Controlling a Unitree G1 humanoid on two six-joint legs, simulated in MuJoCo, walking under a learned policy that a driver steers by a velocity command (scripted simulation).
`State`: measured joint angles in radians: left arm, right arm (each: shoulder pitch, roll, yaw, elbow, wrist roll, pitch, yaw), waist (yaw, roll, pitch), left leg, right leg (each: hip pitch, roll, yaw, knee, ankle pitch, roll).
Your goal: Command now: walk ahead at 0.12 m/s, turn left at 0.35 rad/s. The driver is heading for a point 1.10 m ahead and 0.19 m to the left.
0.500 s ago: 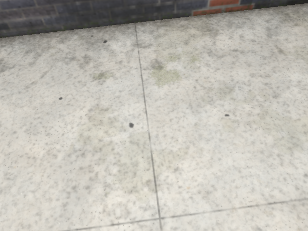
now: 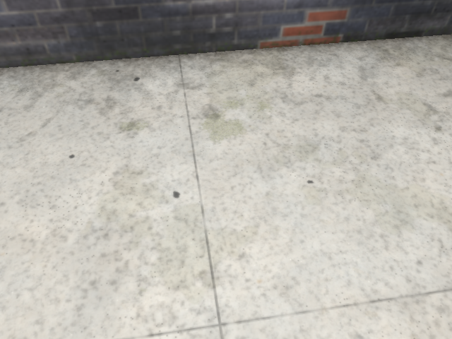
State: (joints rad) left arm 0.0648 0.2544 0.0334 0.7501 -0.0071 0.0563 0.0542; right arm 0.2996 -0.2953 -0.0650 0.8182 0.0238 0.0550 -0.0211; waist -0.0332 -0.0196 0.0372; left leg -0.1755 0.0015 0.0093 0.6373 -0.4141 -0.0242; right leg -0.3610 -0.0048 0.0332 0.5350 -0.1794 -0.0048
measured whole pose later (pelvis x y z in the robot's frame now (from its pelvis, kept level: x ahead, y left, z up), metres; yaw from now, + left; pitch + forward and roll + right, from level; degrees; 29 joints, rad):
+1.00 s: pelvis +0.39 +0.16 -0.01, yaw +23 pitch +2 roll -2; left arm 0.37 0.30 0.05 0.90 -0.04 -0.07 -0.02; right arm 0.08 -0.28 -0.03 0.61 -0.01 -0.07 0.02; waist 0.06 0.00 0.06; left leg -0.49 0.03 0.04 0.63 -0.18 0.04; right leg -0.19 -0.03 0.04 0.98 -0.50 0.01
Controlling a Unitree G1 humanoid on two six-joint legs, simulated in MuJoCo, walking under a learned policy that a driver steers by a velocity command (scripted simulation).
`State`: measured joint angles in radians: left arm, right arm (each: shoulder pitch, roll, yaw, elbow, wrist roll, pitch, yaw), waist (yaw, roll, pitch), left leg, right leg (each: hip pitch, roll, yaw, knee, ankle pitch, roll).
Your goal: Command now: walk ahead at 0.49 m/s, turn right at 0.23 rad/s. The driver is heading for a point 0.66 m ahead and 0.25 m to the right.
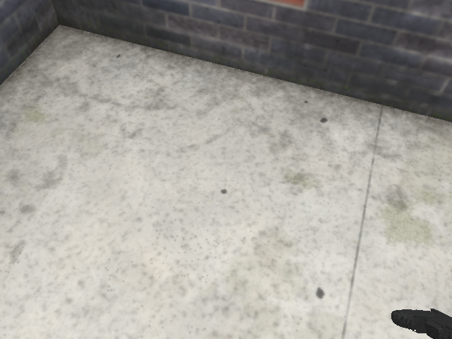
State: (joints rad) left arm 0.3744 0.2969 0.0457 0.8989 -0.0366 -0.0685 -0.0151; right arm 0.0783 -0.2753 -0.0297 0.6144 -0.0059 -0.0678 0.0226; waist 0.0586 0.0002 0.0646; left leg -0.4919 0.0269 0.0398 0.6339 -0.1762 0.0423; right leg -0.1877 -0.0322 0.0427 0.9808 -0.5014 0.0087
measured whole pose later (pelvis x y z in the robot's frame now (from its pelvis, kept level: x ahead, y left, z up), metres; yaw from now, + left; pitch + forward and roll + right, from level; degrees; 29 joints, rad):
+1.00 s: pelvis +0.56 -0.11 +0.00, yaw -32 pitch +2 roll +1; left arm 0.33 0.31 0.07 0.75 -0.02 -0.02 0.02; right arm 0.05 -0.27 -0.04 0.66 -0.02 -0.12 0.03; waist 0.06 -0.02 0.04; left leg -0.47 -0.03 0.00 0.54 -0.11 0.02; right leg -0.23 0.11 0.22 0.98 -0.56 0.00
